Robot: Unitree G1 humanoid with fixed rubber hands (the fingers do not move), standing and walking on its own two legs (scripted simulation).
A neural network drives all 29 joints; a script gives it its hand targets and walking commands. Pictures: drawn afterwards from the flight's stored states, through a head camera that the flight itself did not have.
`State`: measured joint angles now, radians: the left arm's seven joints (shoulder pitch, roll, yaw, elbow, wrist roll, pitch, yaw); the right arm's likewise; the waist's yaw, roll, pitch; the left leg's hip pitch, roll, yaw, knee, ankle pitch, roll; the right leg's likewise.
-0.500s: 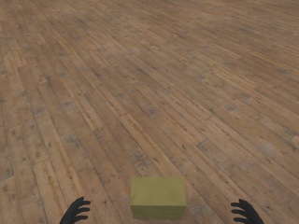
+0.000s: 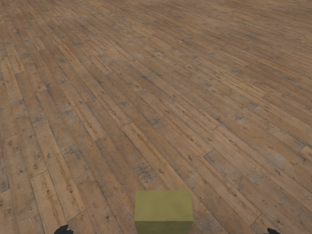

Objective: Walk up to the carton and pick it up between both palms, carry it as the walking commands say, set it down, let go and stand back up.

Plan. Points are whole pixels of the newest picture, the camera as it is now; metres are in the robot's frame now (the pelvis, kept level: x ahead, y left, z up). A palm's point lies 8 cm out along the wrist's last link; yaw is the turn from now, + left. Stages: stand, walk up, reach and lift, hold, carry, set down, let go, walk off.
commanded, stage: stand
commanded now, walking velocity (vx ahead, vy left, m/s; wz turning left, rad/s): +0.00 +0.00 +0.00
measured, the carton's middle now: (162, 213) +0.41 -0.01 -0.65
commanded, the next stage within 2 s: none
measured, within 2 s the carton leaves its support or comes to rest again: neither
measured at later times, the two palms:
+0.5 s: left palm out of the picture +0.08 +0.30 -0.10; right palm out of the picture +0.09 -0.31 -0.09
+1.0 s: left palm out of the picture +0.06 +0.31 -0.10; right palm out of the picture +0.07 -0.31 -0.09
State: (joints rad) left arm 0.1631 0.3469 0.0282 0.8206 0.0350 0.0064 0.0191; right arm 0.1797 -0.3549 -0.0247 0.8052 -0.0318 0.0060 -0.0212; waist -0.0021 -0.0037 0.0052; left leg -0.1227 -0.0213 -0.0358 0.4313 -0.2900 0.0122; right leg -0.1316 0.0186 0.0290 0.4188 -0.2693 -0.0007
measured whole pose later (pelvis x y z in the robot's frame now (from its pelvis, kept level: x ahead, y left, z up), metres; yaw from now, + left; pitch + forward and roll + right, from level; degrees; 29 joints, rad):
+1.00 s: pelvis -0.02 +0.00 +0.01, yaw +0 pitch -2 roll +0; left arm 0.13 0.39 0.00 1.02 0.02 -0.01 0.01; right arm 0.14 -0.39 0.00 1.00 -0.02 -0.01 -0.01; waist 0.00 0.00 0.02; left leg -0.09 -0.02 -0.04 0.34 -0.20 0.01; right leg -0.10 0.01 0.03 0.33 -0.19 0.00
